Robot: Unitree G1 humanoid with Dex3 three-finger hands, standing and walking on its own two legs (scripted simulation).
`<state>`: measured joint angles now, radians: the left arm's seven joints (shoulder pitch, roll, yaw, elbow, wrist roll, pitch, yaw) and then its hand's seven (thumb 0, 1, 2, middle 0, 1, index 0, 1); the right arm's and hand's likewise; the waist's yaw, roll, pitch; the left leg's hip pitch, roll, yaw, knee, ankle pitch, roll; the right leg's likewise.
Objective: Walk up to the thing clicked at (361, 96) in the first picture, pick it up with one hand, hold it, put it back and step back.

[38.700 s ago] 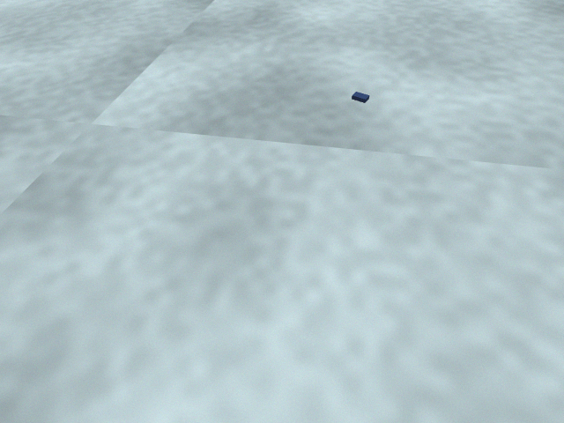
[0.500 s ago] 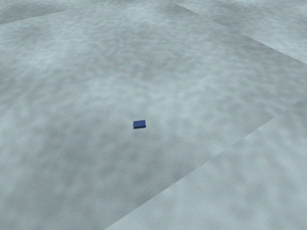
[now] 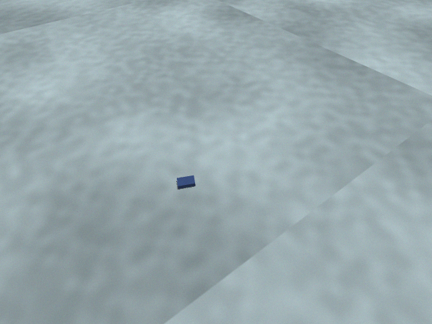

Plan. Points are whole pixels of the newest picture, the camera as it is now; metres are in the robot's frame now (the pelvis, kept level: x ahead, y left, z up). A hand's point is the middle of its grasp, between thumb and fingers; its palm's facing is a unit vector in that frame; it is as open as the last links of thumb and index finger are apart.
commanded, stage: step back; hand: left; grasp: from above
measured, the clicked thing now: (186, 182) +0.99 +0.22 -0.76
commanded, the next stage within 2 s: stand in 0.06 s
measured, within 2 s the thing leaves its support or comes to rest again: neither
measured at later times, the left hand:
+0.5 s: hand out of the picture +0.08 +0.23 -0.14, palm faces -0.02 -0.94 -0.34, open 7.4 cm
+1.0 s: hand out of the picture +0.04 +0.23 -0.14, palm faces -0.04 -0.94 -0.35, open 7.4 cm
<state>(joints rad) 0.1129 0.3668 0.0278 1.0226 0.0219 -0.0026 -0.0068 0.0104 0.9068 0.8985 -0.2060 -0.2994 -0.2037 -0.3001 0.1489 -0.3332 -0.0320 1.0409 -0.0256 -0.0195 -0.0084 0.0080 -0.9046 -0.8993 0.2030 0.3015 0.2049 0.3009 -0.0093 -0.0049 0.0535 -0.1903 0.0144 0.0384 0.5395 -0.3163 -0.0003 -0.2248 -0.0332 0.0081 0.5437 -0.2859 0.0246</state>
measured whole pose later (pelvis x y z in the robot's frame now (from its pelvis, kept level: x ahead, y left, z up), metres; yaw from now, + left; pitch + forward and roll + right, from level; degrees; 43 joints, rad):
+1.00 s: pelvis -0.02 -0.02 +0.01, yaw +0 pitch -2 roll +0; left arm 0.12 0.36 0.00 1.14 0.01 -0.01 -0.01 0.01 0.91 0.90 -0.21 -0.30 -0.20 -0.30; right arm 0.15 -0.35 -0.01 1.16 -0.02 -0.01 0.01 0.01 -0.91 -0.90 0.20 0.30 0.20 0.30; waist -0.01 0.00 0.05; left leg -0.12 0.04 0.03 0.33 -0.16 -0.03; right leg -0.16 0.00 0.00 0.34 -0.14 0.00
